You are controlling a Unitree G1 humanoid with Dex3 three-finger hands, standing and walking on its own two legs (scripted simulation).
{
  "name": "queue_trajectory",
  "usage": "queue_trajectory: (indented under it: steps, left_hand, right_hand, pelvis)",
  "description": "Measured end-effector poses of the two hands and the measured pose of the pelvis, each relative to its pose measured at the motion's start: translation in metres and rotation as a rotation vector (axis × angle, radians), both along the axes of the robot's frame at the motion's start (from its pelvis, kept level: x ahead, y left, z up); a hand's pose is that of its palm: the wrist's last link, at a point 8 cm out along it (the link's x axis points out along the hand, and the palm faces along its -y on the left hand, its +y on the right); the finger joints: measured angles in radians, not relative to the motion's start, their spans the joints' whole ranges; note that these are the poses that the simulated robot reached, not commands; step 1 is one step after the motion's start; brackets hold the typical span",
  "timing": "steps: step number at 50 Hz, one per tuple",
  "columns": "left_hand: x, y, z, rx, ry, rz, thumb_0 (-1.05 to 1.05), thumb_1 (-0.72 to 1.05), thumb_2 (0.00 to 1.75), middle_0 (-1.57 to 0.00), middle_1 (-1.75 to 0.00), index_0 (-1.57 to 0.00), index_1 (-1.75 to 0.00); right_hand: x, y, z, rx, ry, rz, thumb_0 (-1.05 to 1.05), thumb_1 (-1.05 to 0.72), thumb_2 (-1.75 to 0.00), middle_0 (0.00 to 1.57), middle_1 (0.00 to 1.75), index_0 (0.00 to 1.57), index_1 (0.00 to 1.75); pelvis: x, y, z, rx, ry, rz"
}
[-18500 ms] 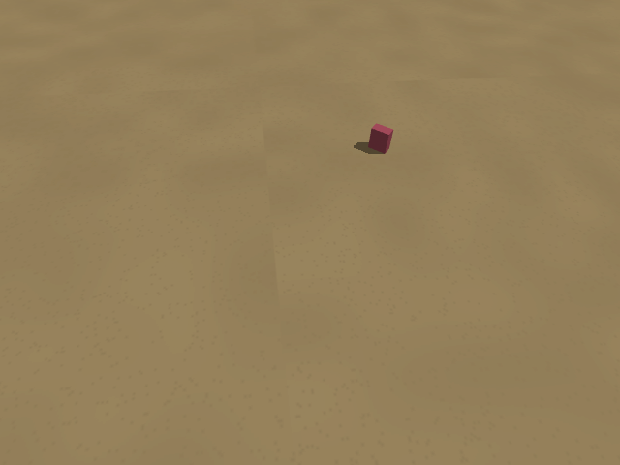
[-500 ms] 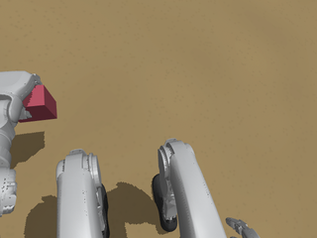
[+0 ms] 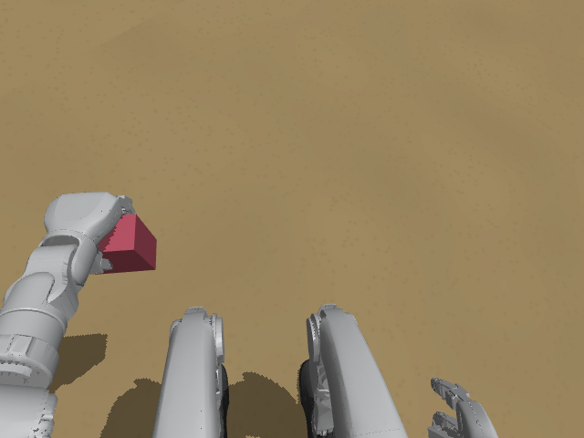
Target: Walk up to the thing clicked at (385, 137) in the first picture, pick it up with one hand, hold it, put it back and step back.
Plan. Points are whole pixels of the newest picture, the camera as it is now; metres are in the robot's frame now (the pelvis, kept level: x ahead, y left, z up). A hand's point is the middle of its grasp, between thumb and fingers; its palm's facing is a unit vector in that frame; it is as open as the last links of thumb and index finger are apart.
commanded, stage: lift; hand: left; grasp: from above
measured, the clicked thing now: (114, 246) +0.40 +0.25 -0.16
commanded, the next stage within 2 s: hold in 0.84 s
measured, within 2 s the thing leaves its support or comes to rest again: neither
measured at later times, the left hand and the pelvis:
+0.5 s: hand (43, 234) +0.35 +0.25 +0.06, palm faces -0.49 -0.06 -0.87, open 8.9 cm; pelvis +0.03 +0.00 +0.16, yaw +2 degrees
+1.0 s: hand (26, 179) +0.37 +0.23 +0.13, palm faces -0.47 -0.07 -0.88, open 8.9 cm; pelvis +0.07 +0.00 +0.22, yaw +2 degrees
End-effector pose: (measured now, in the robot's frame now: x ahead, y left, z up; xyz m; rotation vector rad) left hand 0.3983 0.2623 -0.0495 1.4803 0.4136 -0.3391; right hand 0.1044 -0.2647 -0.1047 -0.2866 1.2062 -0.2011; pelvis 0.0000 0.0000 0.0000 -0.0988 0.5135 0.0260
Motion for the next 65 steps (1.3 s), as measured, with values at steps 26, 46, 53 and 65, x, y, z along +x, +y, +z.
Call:
queue_trajectory:
  steps: [26,46,53,65]
  left_hand:
    - [-0.043,-0.015,0.169,0.021,0.031,0.022,-0.01,0.03,0.64,-0.83,-0.47,-0.83,-0.47]
    - [-0.024,-0.028,0.232,0.010,0.011,0.038,-0.02,0.02,0.65,-0.85,-0.45,-0.85,-0.45]
    - [-0.021,-0.029,0.245,0.017,0.014,0.026,-0.02,0.02,0.65,-0.85,-0.45,-0.85,-0.45]
    - [-0.016,-0.029,0.264,0.021,0.017,0.016,-0.02,0.02,0.65,-0.85,-0.45,-0.85,-0.45]
  right_hand:
    - [0.012,0.008,0.157,0.021,-0.094,-0.039,0.01,-0.90,-0.90,0.20,0.30,0.21,0.30]
    - [0.049,0.004,0.207,0.044,-0.127,-0.056,0.01,-0.90,-0.90,0.20,0.30,0.20,0.30]
    - [0.063,0.003,0.217,0.049,-0.147,-0.058,0.01,-0.90,-0.90,0.20,0.30,0.20,0.30]
    - [0.079,0.002,0.228,0.056,-0.180,-0.055,0.01,-0.90,-0.89,0.20,0.30,0.20,0.30]
  pelvis:
    - [0.035,0.003,0.161,0.055,-0.242,0.019]
    - [0.066,0.000,0.213,0.082,-0.339,0.012]
    - [0.075,0.000,0.222,0.087,-0.364,0.011]
    - [0.083,0.001,0.232,0.092,-0.401,0.006]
